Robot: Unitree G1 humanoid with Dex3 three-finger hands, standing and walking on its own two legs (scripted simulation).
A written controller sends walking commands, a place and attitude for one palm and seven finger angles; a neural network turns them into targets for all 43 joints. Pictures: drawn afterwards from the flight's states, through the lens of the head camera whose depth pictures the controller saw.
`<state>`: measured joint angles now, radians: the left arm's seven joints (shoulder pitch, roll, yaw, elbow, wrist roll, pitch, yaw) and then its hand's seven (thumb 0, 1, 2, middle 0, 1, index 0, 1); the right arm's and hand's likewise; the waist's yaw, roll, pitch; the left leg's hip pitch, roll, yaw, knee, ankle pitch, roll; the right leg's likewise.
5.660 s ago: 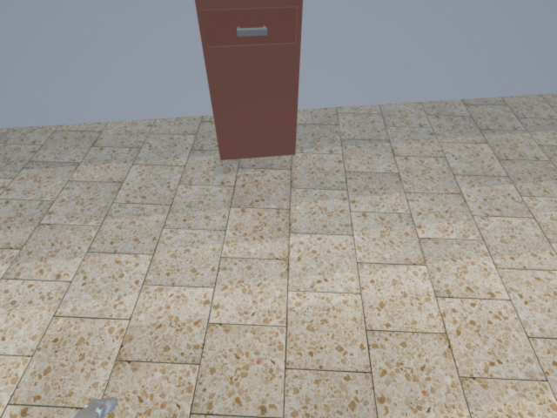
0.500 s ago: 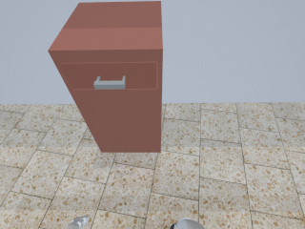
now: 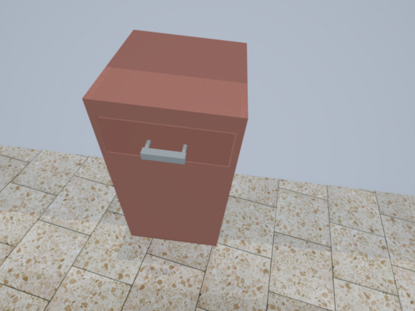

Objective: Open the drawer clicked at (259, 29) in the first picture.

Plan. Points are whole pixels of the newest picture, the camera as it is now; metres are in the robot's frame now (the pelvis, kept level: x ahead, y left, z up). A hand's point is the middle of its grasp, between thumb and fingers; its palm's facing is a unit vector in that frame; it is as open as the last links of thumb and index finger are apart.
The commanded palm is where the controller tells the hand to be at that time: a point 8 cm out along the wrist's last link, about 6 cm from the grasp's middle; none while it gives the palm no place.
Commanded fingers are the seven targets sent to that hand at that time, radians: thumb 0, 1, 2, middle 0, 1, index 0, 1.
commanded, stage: come to a stop and stand still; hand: left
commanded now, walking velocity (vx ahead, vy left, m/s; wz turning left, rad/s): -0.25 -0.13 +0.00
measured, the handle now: (165, 150) +0.53 +0.18 -0.06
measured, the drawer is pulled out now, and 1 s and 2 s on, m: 0.00 0.00 0.00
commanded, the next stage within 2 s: look again from close up in 0.98 s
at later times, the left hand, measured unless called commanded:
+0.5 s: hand out of the picture +0.00 +0.11 -0.16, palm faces -0.01 -0.96 -0.26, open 7.4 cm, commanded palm none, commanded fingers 0.00 0.90 0.90 -0.20 -0.30 -0.20 -0.30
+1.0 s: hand out of the picture -0.09 +0.08 -0.17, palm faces +0.04 -0.98 -0.19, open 7.4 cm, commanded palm none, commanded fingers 0.00 0.90 0.90 -0.20 -0.30 -0.20 -0.30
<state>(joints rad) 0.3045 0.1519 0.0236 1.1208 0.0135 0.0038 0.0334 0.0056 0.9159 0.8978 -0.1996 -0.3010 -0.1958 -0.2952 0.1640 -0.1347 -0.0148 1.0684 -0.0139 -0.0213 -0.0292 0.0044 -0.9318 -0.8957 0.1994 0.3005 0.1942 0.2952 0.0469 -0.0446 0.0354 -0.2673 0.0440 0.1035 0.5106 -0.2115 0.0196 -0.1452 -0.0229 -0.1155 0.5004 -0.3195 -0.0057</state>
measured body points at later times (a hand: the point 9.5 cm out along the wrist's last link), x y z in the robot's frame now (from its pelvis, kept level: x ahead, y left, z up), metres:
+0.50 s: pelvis -0.05 -0.07 +0.00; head -0.04 -0.10 +0.45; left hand +0.00 +0.16 -0.14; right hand -0.03 -0.31 -0.17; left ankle -0.05 +0.07 -0.70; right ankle -0.06 -0.16 -0.74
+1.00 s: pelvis -0.07 -0.09 +0.01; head -0.07 -0.10 +0.46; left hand -0.09 +0.13 -0.15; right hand -0.09 -0.30 -0.16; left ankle -0.09 +0.05 -0.74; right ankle -0.06 -0.16 -0.74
